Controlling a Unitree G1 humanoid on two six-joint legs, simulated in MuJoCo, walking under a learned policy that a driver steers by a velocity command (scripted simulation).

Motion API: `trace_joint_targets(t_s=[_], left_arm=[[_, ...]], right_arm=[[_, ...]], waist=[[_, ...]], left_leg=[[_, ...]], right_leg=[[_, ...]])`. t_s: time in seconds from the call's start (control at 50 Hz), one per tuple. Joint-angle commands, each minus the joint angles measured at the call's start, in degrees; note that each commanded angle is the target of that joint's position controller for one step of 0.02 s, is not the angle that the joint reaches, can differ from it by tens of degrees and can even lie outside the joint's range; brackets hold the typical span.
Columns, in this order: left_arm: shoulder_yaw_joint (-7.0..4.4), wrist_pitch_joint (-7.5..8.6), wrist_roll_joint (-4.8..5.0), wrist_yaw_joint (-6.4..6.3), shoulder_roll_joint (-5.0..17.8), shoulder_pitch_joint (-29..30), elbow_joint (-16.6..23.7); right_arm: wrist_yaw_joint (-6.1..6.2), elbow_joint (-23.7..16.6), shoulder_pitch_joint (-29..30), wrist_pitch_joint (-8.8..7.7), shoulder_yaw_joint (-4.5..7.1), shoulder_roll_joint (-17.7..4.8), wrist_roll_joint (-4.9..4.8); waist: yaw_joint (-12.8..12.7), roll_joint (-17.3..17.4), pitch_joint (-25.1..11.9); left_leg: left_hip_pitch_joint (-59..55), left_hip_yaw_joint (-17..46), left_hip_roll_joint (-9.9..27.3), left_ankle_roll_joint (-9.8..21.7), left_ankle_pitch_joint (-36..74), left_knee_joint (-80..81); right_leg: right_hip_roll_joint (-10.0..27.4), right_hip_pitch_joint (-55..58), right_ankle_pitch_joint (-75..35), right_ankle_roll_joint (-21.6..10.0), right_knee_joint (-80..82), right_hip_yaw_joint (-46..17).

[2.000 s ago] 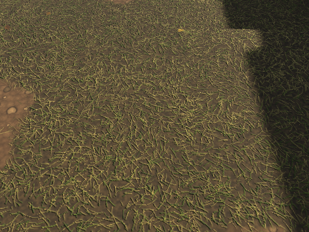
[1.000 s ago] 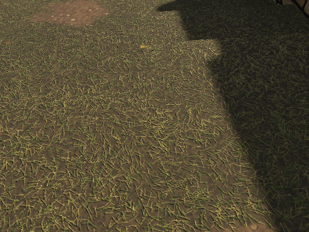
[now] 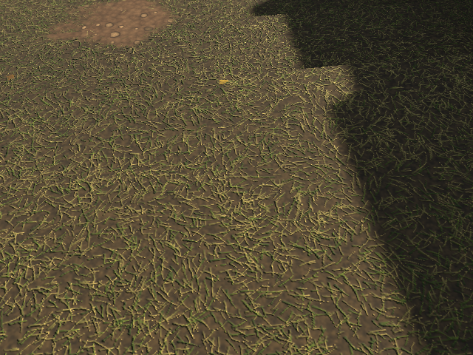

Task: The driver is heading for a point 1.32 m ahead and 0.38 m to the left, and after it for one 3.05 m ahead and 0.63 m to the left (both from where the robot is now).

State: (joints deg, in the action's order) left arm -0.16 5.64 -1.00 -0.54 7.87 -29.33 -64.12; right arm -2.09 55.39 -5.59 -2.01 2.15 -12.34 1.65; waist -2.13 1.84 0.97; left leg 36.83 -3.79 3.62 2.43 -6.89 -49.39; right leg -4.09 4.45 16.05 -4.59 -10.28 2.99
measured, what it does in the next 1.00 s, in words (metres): walks ahead: left foot, then right foot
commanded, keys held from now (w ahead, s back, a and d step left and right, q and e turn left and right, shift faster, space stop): w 0.52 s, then w+q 0.48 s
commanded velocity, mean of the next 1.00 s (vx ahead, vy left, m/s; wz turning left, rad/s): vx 0.49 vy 0.00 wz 0.16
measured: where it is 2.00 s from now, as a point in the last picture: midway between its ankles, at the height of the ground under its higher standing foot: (193, 195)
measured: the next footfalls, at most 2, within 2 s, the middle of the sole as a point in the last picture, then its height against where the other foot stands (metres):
left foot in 0.16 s outside the picture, level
right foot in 0.70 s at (293, 321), level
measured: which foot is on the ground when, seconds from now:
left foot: up 0.00-0.14, down 0.16-0.72, up 0.74-1.00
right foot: down 0.00-0.18, up 0.20-0.68, down 0.70-1.00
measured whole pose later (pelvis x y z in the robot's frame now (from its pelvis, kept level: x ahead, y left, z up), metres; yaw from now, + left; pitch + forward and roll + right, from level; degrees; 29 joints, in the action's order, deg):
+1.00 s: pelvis +0.56 +0.00 +0.00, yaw +13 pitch +0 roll -1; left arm -3.4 6.3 -1.1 -0.6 11.5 -20.8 -57.1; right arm -1.9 52.1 -10.6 -0.6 4.5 -13.8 1.8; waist -0.5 2.3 2.3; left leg 36.8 -0.2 5.2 4.2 -8.2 -61.0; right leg -1.3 -4.6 12.6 -3.6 -16.8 12.8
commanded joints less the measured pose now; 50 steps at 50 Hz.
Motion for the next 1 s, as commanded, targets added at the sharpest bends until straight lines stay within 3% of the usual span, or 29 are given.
trace_joint_targets(t_s=[0.02, 0.06, 0.1, 0.12, 0.14, 0.16, 0.18, 0.2, 0.22, 0.24, 0.26, 0.28, 0.32, 0.4, 0.52, 0.6, 0.64, 0.66, 0.68, 0.7, 0.72, 0.74, 0.76, 0.78, 0.8, 0.82, 0.86, 0.9, 1.0], left_arm=[[-0.96, 0.62, -0.04, -0.53, 7.5, -3.5, 0.9], [-1.16, 0.69, -0.15, -0.74, 8.4, -3.3, 0.6], [-1.50, 0.84, -0.18, -0.93, 9.6, -1.4, 0.8], [-1.78, 0.68, -0.35, -1.03, 10.3, -0.6, 0.8], [-2.01, 0.34, -0.20, -0.99, 10.8, 0.5, 1.1], [-1.83, 0.24, 0.11, -0.70, 10.1, 0.7, 1.8], [-0.81, 0.06, 1.39, 0.04, 4.2, -3.8, 3.4], [-1.98, -0.20, 1.12, 0.40, 6.7, -4.8, 3.0], [-2.55, -0.41, 0.31, 0.29, 8.5, 1.1, 4.8], [-2.57, -0.12, -0.14, 0.54, 8.3, 5.5, 6.0], [-2.63, -0.30, -0.31, 0.66, 7.1, 6.8, 6.1], [-2.61, -0.99, -1.13, 0.89, 6.3, 6.2, 6.0], [-2.48, -2.27, -1.45, 1.46, 4.6, 5.2, 5.9], [-2.76, -3.49, -1.37, 1.99, 5.7, 14.5, 9.5], [-1.93, -3.11, -0.23, 2.35, 4.8, 28.5, 14.3], [-2.03, -2.52, -0.23, 2.11, 5.9, 33.9, 16.9], [-2.32, -1.81, -0.08, 1.93, 6.9, 32.9, 17.4], [-2.66, -1.40, 0.01, 1.64, 7.6, 29.5, 16.7], [-3.26, -0.94, 0.02, 1.17, 8.8, 23.5, 14.9], [-4.12, -0.25, -0.52, 0.54, 10.4, 14.0, 12.2], [-5.51, 0.21, -2.23, -0.33, 15.3, 4.3, 11.0], [-6.70, -0.31, -2.97, 0.05, 20.1, 3.8, 11.6], [-6.00, -1.20, -1.22, 0.48, 15.4, 8.1, 12.7], [-4.78, -1.06, -0.77, 0.58, 11.3, 13.5, 13.4], [-4.23, -0.62, -0.79, 0.70, 9.0, 16.0, 13.4], [-3.91, -0.26, -0.75, 0.40, 7.8, 16.1, 12.9], [-3.45, 0.47, -0.29, -0.10, 6.3, 14.1, 11.4], [-3.69, 1.34, 0.21, -0.14, 7.2, 12.0, 10.6], [-3.74, 1.71, -0.19, -0.12, 8.0, 8.7, 9.8]], right_arm=[[0.03, -5.8, 9.4, -0.56, -0.69, -0.5, -0.57], [0.35, -6.6, 9.7, -0.66, -0.57, -1.5, -0.67], [1.08, -5.7, 4.7, -1.06, 0.20, -3.2, -0.63], [1.52, -3.8, -1.5, -1.44, 0.92, -4.5, -0.71], [1.98, -0.8, -10.6, -1.92, 1.73, -5.6, -0.66], [2.58, 1.6, -19.2, -2.29, 2.84, -8.3, 0.40], [2.74, 1.7, -24.2, -2.29, 4.22, -13.8, 1.77], [1.84, 1.7, -20.9, -1.59, 4.31, -13.3, 0.06], [1.66, 0.6, -13.6, -1.58, 3.60, -10.4, -1.11], [1.39, -0.2, -9.5, -2.09, 2.56, -6.1, -1.34], [1.42, 0.0, -8.0, -2.68, 1.89, -3.9, -0.98], [1.71, 1.0, -8.7, -3.18, 1.24, -2.2, -0.92], [2.03, 2.6, -11.9, -4.14, 0.88, -2.0, -0.81], [2.16, 3.8, -16.8, -4.54, 0.98, -4.3, -1.03], [2.46, 5.0, -23.6, -4.35, 0.26, -3.8, -1.09], [3.13, 6.1, -27.0, -3.80, 0.27, -4.5, -0.44], [3.46, 5.7, -25.4, -3.57, 0.62, -5.6, -0.05], [3.51, 5.2, -23.7, -3.56, 0.81, -6.2, 0.02], [3.34, 5.0, -22.7, -3.57, 1.00, -6.7, -0.06], [3.04, 4.5, -21.3, -3.58, 0.99, -6.6, -0.64], [2.74, 2.4, -20.8, -3.84, 0.37, -4.3, -1.53], [2.86, 1.4, -28.4, -3.27, -0.48, 1.8, -3.98], [3.27, 1.9, -25.0, -2.55, 1.30, -5.1, -2.11], [3.00, 0.7, -20.3, -2.42, 1.71, -4.9, -1.65], [2.69, 0.1, -18.0, -2.32, 1.58, -3.2, -1.38], [2.27, 0.0, -17.1, -1.73, 1.86, -2.7, -0.66], [1.30, -0.4, -17.9, -0.14, 2.02, -1.0, 0.07], [0.69, -1.8, -15.5, 0.86, 2.07, -0.2, 0.18], [-0.57, -6.6, -4.3, 1.43, 1.69, -0.7, 0.13]], waist=[[-0.4, -7.3, 7.5], [0.3, -7.7, 7.1], [3.3, -7.9, 4.0], [6.0, -8.0, 0.6], [9.7, -7.1, -4.0], [12.7, -5.1, -8.8], [10.3, 5.9, -15.7], [8.5, 6.5, -17.2], [5.6, 2.5, -7.1], [4.7, -1.1, -1.1], [2.8, -2.4, 1.6], [1.1, -1.8, 2.4], [-0.2, -0.6, 2.1], [0.7, 0.3, 4.5], [4.6, 1.6, 5.3], [6.1, 1.9, 5.5], [4.5, 2.1, 4.8], [2.6, 2.5, 3.4], [0.2, 2.7, 0.4], [-4.1, 1.2, -4.7], [-7.1, -3.5, -12.6], [-3.0, -15.9, -19.6], [-2.4, -6.5, -16.1], [-0.5, -4.1, -7.3], [0.5, -2.8, -2.6], [1.5, -4.0, -0.6], [3.4, -5.9, 0.2], [4.0, -5.9, 0.8], [2.9, -5.8, 3.7]], left_leg=[[0.0, -3.8, -2.7, 0.4, 3.2, 10.0], [-3.9, -4.2, -3.6, 2.3, 3.0, 14.0], [-11.1, -4.5, -6.0, 4.8, 0.6, 15.8], [-16.9, -4.1, -7.3, 5.9, -1.0, 16.6], [-26.7, -4.0, -8.0, 7.1, 0.8, 20.5], [-40.0, 2.4, -1.7, 8.9, -2.9, 21.7], [-53.8, 27.8, 15.4, 14.7, -11.5, 24.4], [-54.0, 46.3, 19.6, 19.0, -15.4, 34.0], [-45.5, 37.8, 17.5, 16.7, -20.8, 36.0], [-36.6, 30.5, 15.3, 14.9, -17.4, 38.4], [-30.8, 25.0, 12.6, 12.9, -11.7, 39.8], [-26.8, 20.6, 10.5, 11.5, -5.9, 40.5], [-24.7, 15.5, 8.6, 10.8, 2.2, 41.0], [-26.8, 10.2, 6.5, 9.9, 7.4, 43.2], [-33.5, 6.0, 4.9, 7.3, 19.5, 42.1], [-42.1, 9.2, 7.3, 9.0, 26.6, 37.7], [-44.2, 10.1, 8.3, 9.2, 32.8, 34.2], [-43.4, 9.8, 8.0, 8.4, 38.9, 30.8], [-42.4, 9.5, 7.0, 7.6, 43.5, 24.5], [-37.3, 8.0, 4.7, 6.5, 39.4, 14.0], [-25.6, 6.3, 1.4, 5.6, 20.7, -1.7], [-6.2, 2.0, -8.1, 3.4, -22.2, -21.1], [-2.6, 7.2, -4.7, 4.3, -20.4, -25.7], [-1.6, 7.5, -2.5, 4.2, -15.1, -24.5], [-2.6, 7.3, -0.5, 4.0, -11.9, -22.2], [-4.0, 7.1, 0.6, 3.7, -10.5, -20.5], [-6.3, 6.3, 1.3, 2.9, -9.1, -18.9], [-3.7, 5.5, 1.8, 2.4, -6.7, -18.1], [2.4, 3.1, 2.5, 1.3, 3.5, -7.7]], right_leg=[[13.5, -4.5, -34.8, -4.8, 2.5, -5.5], [14.8, -2.4, -41.1, -4.8, 1.2, -5.0], [15.6, 0.3, -55.8, -4.1, -5.6, -3.8], [15.5, 1.6, -61.2, -3.6, -12.9, -3.2], [14.5, 0.0, -59.6, -2.9, -23.5, -2.3], [12.6, -9.3, -45.2, -2.4, -37.1, -1.5], [4.3, -26.7, -8.3, -0.6, -59.2, 1.3], [-0.6, -36.6, 12.2, -1.0, -70.1, -5.3], [4.0, -40.9, 6.7, -1.7, -70.0, -6.7], [6.1, -40.1, 2.1, -1.8, -66.6, -6.2], [7.8, -37.4, 0.0, -1.7, -63.1, -6.1], [8.9, -34.2, -0.5, -1.0, -60.3, -6.1], [9.2, -31.9, -1.1, 0.1, -57.2, -5.0], [10.7, -39.6, -7.8, 2.0, -49.2, -2.3], [8.4, -40.5, -17.2, 2.9, -30.6, 1.6], [6.6, -42.1, -14.4, 2.1, -25.1, 1.3], [5.5, -39.0, -10.2, 1.0, -22.5, 0.8], [4.1, -33.4, -7.8, 0.3, -20.6, 1.0], [2.4, -25.5, -6.8, -0.6, -18.6, 1.6], [3.4, -12.2, -10.5, -2.0, -15.0, 0.7], [15.9, 3.3, -5.5, -4.6, -14.6, -12.0], [31.7, 16.4, -4.2, -11.7, -9.8, -36.9], [29.1, 10.4, 0.9, -10.7, -7.0, -38.3], [27.0, 1.7, 0.8, -8.8, -5.1, -28.8], [24.4, -5.0, -3.7, -7.0, -2.7, -21.8], [22.2, -8.9, -6.2, -5.4, -1.5, -16.7], [20.1, -12.6, -11.5, -3.7, -0.1, -9.9], [19.7, -12.7, -15.8, -3.6, 0.9, -5.7], [17.8, -11.5, -21.0, -3.2, 2.3, 3.0]])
